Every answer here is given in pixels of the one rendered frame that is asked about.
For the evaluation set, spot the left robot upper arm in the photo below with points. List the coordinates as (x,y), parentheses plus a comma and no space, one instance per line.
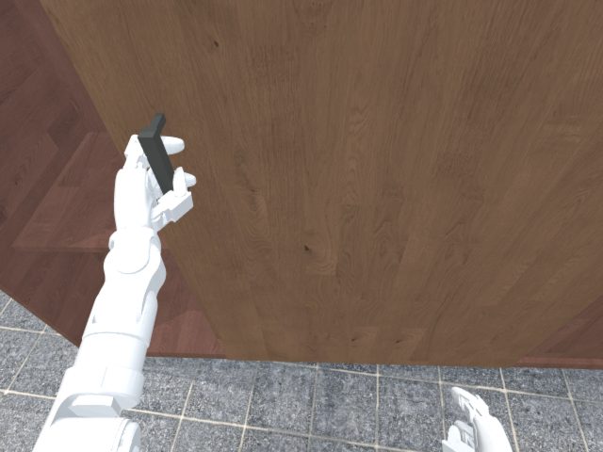
(92,434)

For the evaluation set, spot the robot right hand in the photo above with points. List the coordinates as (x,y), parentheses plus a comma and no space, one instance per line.
(487,434)

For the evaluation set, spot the left robot forearm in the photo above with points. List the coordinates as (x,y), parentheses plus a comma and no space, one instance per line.
(106,375)

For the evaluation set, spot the wardrobe door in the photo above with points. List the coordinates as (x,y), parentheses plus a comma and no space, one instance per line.
(580,337)
(413,182)

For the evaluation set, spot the handle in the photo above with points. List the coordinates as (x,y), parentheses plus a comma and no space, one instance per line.
(153,147)

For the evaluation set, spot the robot left hand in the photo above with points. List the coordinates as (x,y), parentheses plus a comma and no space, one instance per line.
(136,190)

